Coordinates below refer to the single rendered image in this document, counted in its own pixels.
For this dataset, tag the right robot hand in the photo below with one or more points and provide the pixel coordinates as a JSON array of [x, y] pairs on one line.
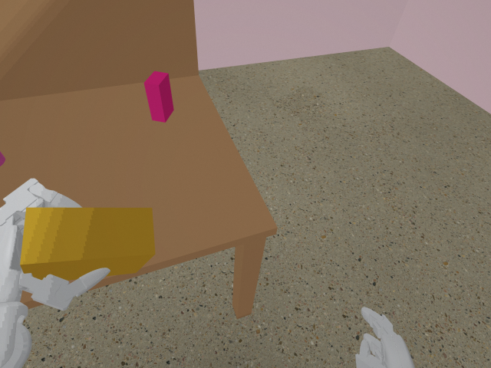
[[390, 352]]

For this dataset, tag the table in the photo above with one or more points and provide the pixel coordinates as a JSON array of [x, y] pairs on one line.
[[74, 115]]

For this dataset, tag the sponge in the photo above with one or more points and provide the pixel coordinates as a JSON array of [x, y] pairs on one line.
[[71, 242]]

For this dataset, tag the left robot hand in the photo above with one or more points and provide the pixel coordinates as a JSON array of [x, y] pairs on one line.
[[53, 291]]

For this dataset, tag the robot left forearm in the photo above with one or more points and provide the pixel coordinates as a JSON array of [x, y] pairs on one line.
[[15, 339]]

